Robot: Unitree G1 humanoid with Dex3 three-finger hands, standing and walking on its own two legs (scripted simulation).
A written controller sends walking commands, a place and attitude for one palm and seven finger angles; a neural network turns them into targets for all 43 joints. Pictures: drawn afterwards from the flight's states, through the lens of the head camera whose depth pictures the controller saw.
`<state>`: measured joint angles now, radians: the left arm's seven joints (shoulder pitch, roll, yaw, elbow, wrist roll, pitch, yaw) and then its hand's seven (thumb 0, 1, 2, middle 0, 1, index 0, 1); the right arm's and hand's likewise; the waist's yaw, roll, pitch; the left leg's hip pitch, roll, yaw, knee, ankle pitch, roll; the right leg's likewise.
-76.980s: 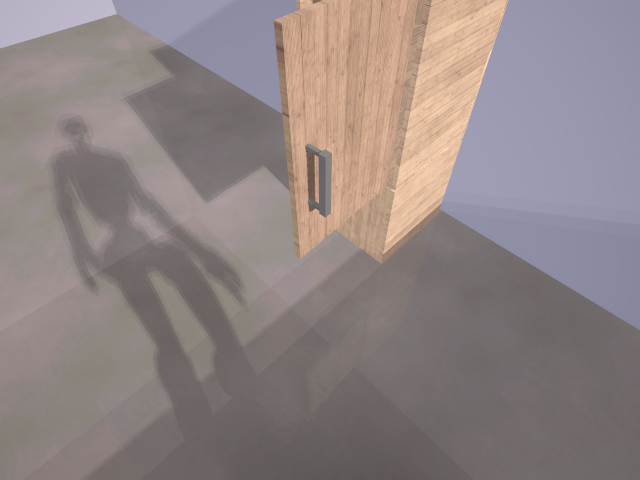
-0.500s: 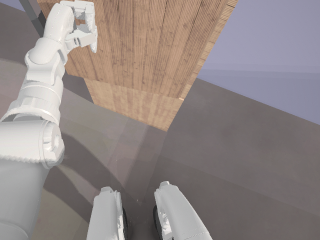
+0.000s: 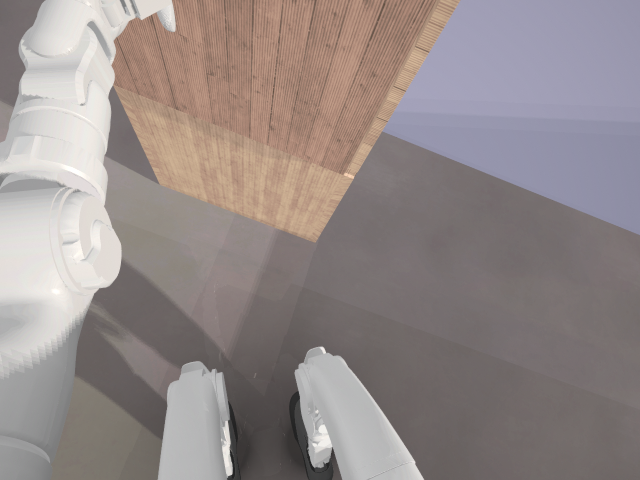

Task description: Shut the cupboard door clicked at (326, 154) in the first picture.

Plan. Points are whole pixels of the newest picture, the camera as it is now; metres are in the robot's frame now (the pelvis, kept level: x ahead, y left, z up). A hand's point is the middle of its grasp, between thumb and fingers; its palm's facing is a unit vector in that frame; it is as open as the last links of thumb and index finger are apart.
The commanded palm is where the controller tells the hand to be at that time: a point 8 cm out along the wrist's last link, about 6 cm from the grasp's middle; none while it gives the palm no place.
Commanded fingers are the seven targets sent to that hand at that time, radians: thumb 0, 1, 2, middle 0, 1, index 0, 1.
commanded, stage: pull the fist back off the door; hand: left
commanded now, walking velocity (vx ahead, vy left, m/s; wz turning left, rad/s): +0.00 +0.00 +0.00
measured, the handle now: out of the picture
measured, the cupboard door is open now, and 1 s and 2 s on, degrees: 0 0 0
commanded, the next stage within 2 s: draw the hand back to the body in 0.78 s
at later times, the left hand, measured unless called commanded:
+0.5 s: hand (168, 21) +0.57 +0.08 +0.11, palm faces -0.02 -1.00 -0.05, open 3.1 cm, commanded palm +0.52 +0.11 +0.10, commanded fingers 0.00 0.90 0.90 -1.30 -1.50 -1.30 -1.50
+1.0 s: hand (164, 67) +0.51 +0.09 +0.11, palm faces +0.01 -1.00 +0.00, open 3.1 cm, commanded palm +0.46 +0.14 +0.13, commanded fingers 0.00 0.90 0.90 -1.30 -1.50 -1.30 -1.50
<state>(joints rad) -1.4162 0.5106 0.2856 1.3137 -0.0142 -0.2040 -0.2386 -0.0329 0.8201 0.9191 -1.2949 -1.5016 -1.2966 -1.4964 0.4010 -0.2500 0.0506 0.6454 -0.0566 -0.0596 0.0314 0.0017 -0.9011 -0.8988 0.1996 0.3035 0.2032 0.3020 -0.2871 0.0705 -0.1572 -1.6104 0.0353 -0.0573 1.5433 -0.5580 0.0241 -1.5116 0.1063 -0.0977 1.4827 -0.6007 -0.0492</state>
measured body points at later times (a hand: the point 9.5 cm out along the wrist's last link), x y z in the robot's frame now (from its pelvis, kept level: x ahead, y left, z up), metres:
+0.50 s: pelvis +0.03 +0.00 +0.05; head +0.19 +0.01 +0.47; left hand +0.56 +0.13 +0.11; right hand +0.01 -0.25 -0.07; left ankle +0.06 +0.11 -0.55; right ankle +0.04 -0.10 -0.55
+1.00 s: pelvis +0.03 -0.01 +0.06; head +0.16 +0.00 +0.48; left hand +0.51 +0.14 +0.11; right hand +0.10 -0.26 -0.07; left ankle +0.06 +0.11 -0.55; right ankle +0.04 -0.10 -0.55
